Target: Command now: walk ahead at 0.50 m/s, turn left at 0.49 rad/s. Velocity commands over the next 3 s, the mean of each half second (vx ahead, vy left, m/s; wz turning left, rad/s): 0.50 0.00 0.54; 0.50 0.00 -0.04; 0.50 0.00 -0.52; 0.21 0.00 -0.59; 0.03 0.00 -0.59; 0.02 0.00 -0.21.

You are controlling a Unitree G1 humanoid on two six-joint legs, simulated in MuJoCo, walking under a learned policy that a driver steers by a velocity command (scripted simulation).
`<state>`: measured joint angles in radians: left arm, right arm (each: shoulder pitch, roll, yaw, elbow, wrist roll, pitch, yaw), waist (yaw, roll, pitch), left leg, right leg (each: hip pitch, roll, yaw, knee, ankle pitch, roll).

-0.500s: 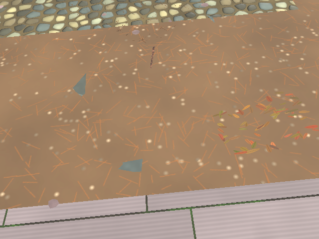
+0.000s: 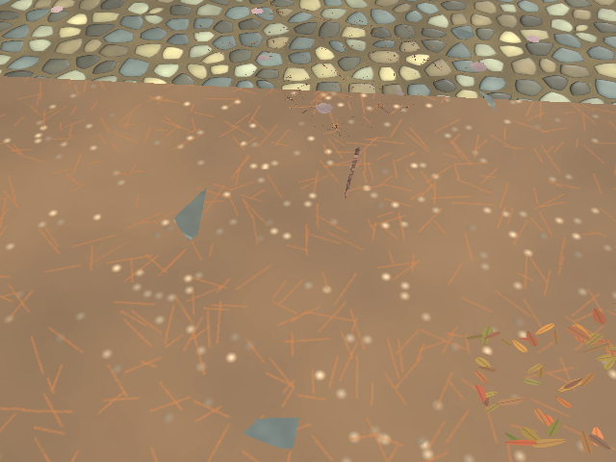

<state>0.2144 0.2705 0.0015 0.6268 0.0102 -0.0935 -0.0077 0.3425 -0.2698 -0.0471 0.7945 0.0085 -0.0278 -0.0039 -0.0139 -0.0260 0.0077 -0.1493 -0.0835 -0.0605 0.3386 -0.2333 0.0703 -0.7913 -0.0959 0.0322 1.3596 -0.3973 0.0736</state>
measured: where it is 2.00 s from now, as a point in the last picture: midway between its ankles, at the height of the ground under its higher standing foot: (256, 250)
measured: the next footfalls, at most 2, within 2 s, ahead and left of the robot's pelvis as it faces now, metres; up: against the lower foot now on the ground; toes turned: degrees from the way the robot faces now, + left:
right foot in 0.14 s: +0.29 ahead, -0.16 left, +0.06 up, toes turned +4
left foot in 0.60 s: +0.40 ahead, +0.16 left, +0.06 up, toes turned +23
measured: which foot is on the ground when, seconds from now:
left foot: down 0.00-0.16, up 0.18-0.58, down 0.60-1.00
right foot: up 0.00-0.12, down 0.14-0.62, up 0.64-1.00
